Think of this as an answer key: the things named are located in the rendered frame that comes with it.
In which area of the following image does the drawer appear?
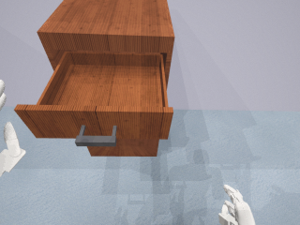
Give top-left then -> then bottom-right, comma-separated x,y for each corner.
14,52 -> 173,140

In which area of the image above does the handle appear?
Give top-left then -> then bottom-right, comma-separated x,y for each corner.
75,125 -> 117,147

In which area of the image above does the cabinet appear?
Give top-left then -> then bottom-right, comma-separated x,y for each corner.
37,0 -> 175,157

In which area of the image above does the robot right hand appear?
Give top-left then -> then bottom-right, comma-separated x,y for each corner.
218,185 -> 256,225

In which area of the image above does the robot left hand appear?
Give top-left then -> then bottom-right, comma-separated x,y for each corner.
0,80 -> 26,177

